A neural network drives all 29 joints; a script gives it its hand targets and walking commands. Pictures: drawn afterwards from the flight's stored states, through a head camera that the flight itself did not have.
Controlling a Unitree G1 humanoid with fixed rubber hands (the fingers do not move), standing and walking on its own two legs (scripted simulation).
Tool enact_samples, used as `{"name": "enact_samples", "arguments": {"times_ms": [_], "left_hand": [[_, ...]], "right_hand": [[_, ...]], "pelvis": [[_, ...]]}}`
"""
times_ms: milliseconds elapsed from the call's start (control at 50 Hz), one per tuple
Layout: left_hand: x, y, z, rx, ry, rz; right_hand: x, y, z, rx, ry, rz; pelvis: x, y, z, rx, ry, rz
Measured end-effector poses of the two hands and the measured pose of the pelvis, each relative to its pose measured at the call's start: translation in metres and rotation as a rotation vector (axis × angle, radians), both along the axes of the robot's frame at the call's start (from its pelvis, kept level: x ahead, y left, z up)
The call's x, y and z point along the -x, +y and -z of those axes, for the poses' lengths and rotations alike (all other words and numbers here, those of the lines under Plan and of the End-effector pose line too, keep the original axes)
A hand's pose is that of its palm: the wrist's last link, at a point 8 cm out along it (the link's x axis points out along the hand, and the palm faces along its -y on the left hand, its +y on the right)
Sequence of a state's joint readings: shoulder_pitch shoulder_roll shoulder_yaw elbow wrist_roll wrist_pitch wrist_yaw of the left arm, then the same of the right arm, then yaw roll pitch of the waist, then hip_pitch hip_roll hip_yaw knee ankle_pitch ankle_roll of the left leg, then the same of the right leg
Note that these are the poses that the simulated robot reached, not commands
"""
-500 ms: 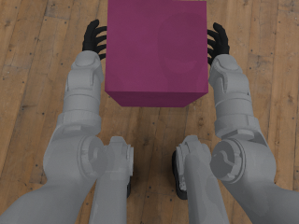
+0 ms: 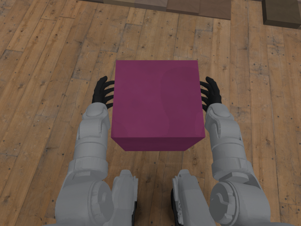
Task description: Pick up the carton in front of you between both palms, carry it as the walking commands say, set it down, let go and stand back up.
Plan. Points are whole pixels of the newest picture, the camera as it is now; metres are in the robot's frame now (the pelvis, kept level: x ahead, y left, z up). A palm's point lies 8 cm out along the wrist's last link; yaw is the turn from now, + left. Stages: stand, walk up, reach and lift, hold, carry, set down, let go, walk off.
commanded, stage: reach and lift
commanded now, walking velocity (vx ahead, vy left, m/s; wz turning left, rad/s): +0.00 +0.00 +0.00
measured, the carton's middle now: (155, 112) +0.44 +0.00 -0.10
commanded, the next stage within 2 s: hold in 1.82 s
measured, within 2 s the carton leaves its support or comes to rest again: neither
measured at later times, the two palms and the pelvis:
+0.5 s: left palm (76, 96) +0.38 +0.15 +0.12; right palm (245, 95) +0.38 -0.15 +0.12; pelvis +0.05 +0.00 +0.14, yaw +0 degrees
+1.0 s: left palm (46, 90) +0.35 +0.15 +0.21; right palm (283, 87) +0.35 -0.15 +0.21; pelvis +0.05 +0.00 +0.18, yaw +0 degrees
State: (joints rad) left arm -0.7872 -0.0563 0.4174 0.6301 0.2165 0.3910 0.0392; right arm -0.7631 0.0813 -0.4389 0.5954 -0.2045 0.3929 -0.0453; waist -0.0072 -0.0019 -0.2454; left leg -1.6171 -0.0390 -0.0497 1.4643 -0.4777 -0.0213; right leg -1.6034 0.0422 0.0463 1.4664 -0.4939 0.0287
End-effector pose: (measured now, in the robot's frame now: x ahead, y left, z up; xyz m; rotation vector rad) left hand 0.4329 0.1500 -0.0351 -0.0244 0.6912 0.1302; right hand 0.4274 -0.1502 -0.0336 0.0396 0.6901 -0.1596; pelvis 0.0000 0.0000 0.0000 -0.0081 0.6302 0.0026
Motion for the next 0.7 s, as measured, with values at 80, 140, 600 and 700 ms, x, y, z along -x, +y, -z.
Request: {"name": "enact_samples", "arguments": {"times_ms": [80, 140, 600, 700], "left_hand": [[0.008, 0.000, -0.026, 0.001, 0.000, -0.003], [0.014, 0.000, -0.045, 0.001, 0.000, -0.006], [0.060, -0.001, -0.184, -0.002, -0.012, -0.016], [0.069, 0.000, -0.213, -0.005, -0.028, -0.016]], "right_hand": [[0.007, 0.000, -0.026, -0.001, 0.000, -0.003], [0.013, 0.000, -0.044, -0.001, 0.000, -0.005], [0.055, -0.001, -0.184, 0.006, -0.012, -0.024], [0.063, 0.000, -0.212, 0.010, -0.028, -0.032]], "pelvis": [[-0.007, 0.000, -0.023, -0.002, -0.044, 0.000], [-0.012, 0.000, -0.040, -0.004, -0.079, 0.001], [-0.055, -0.004, -0.156, -0.010, -0.441, -0.003], [-0.060, -0.004, -0.172, -0.010, -0.535, -0.005]]}}
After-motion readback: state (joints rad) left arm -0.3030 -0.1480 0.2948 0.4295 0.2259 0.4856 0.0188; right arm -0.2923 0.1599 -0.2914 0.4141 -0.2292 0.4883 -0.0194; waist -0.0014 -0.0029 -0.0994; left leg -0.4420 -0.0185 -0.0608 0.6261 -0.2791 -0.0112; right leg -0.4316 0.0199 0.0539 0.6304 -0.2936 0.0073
